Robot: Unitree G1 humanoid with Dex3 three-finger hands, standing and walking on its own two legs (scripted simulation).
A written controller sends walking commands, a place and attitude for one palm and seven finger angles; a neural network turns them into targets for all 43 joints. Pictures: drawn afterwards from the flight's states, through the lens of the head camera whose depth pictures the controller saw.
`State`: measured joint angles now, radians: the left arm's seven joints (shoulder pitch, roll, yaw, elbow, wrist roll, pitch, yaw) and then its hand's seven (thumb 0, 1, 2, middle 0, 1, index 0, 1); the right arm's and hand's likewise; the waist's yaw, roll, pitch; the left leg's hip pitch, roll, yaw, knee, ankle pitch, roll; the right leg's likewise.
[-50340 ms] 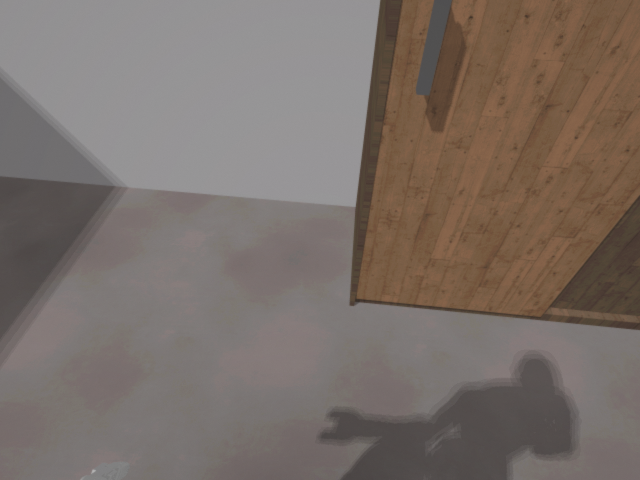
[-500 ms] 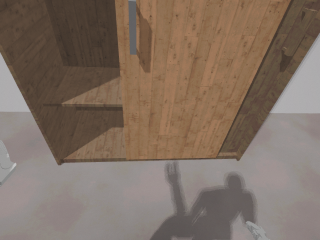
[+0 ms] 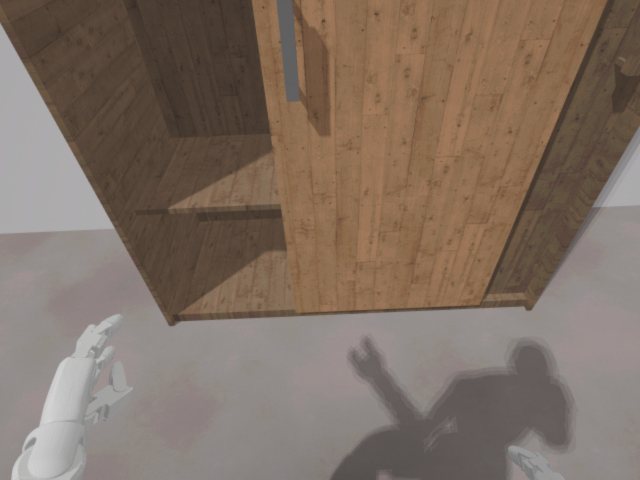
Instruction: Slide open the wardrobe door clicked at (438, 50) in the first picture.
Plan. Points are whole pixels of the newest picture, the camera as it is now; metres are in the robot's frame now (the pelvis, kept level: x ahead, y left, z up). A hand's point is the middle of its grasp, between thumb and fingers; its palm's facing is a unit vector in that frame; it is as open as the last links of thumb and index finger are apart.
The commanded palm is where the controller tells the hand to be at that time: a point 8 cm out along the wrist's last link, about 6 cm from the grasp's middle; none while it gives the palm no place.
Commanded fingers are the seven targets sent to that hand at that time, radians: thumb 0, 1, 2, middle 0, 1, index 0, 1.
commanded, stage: let the arm hang, fingers relaxed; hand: left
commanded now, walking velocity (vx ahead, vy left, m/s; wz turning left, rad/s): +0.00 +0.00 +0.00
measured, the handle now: (289, 46) +0.82 +0.09 +0.23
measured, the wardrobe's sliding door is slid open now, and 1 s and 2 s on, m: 0.46 0.46 0.46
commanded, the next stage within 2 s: look to check the result in 0.98 s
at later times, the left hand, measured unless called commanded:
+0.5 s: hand out of the picture -0.02 +0.25 -0.15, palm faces -0.02 -0.96 -0.27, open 7.3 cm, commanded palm none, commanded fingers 0.00 0.90 0.90 -0.20 -0.30 -0.20 -0.30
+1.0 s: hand out of the picture +0.07 +0.21 -0.15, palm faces -0.06 -0.98 -0.20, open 7.3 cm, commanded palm none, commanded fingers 0.00 0.90 0.90 -0.20 -0.30 -0.20 -0.30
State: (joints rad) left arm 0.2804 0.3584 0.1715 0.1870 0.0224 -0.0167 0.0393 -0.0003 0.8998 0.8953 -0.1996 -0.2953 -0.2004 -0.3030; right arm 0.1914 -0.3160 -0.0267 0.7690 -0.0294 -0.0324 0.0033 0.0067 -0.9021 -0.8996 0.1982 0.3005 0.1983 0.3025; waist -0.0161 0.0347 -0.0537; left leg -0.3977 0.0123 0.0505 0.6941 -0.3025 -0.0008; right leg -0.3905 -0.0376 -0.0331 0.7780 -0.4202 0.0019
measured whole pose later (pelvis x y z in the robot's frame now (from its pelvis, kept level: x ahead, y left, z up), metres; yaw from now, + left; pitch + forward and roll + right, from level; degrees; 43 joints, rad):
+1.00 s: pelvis +0.02 +0.03 +0.03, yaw -2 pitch -1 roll +0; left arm 0.18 0.19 -0.01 1.12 0.02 0.00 0.03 0.00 0.92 0.89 -0.20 -0.30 -0.20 -0.30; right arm 0.18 -0.17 -0.01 1.14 -0.01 0.01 -0.02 0.00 -0.91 -0.90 0.20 0.30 0.20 0.30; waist -0.02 -0.01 0.05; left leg -0.20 0.00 0.09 0.40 -0.18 0.04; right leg -0.16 -0.03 0.01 0.39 -0.21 0.03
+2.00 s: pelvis +0.03 +0.04 +0.03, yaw -2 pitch -1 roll +0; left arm 0.23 0.18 -0.01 1.15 0.02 0.00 0.03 0.00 0.91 0.89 -0.20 -0.29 -0.20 -0.30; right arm 0.20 -0.15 0.00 1.17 -0.01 0.01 -0.02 0.00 -0.91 -0.90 0.20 0.30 0.20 0.30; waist -0.01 -0.02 0.06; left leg -0.18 -0.01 0.09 0.39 -0.19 0.04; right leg -0.14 -0.04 0.01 0.36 -0.21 0.04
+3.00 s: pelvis +0.03 +0.04 +0.03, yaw -2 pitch -1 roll +0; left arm 0.23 0.18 -0.01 1.15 0.02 0.00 0.03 0.00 0.91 0.89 -0.20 -0.29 -0.20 -0.30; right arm 0.20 -0.15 0.00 1.17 -0.01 0.01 -0.03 0.00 -0.91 -0.90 0.20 0.30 0.20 0.30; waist -0.01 -0.02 0.06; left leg -0.17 -0.01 0.09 0.38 -0.19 0.04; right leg -0.13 -0.04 0.01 0.36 -0.21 0.04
